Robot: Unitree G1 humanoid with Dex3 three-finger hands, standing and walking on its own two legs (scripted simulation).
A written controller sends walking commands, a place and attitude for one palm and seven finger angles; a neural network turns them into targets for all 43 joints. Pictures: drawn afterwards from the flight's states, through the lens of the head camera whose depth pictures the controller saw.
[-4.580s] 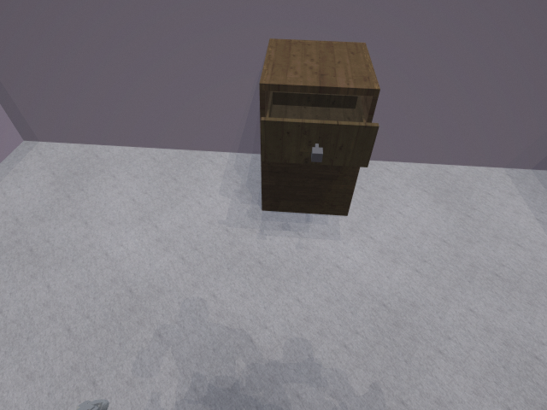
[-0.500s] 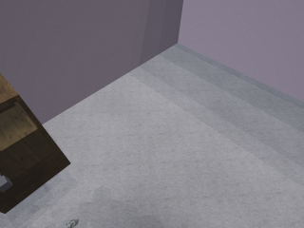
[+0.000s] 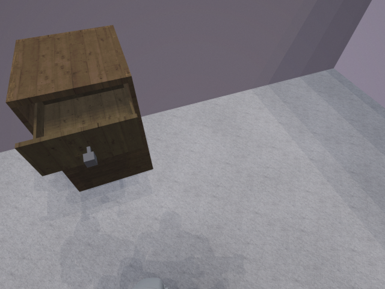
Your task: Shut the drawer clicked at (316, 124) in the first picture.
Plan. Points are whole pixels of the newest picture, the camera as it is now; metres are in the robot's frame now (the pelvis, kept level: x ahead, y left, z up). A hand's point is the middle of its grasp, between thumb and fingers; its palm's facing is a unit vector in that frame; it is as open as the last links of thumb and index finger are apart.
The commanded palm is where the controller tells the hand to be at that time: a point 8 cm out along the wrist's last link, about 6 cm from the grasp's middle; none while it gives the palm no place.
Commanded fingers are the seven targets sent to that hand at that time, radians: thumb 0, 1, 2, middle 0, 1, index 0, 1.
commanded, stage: turn to face it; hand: left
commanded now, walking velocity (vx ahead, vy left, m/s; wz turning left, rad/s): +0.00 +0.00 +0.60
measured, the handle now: (89, 155) +0.52 +0.42 -0.20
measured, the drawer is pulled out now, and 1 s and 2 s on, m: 0.19 0.19 0.19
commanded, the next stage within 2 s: take the last steps up to it in 0.70 s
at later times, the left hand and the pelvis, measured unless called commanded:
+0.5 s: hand out of the picture +0.06 +0.27 -0.15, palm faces +0.28 -0.92 -0.25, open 7.4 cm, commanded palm none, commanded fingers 0.00 0.90 0.90 -0.20 -0.30 -0.20 -0.30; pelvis +0.00 +0.03 +0.00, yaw +15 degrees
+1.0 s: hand out of the picture -0.08 +0.18 -0.16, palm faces +0.49 -0.84 -0.23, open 7.3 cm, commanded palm none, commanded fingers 0.00 0.90 0.90 -0.20 -0.30 -0.20 -0.30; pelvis +0.00 +0.01 +0.01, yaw +26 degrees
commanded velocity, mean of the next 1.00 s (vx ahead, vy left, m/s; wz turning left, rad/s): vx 0.07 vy -0.01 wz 0.32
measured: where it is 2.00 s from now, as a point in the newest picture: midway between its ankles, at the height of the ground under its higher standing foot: (176, 276)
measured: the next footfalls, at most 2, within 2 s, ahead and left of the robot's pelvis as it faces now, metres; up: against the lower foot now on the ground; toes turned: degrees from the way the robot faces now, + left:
left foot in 0.08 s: +0.03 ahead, +0.13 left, +0.00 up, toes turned +9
right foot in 0.60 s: +0.07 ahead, -0.08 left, +0.00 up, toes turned +16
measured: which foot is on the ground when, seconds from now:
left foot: up 0.00-0.06, down 0.08-0.62, up 0.64-1.00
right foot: down 0.00-0.08, up 0.10-0.58, down 0.60-1.00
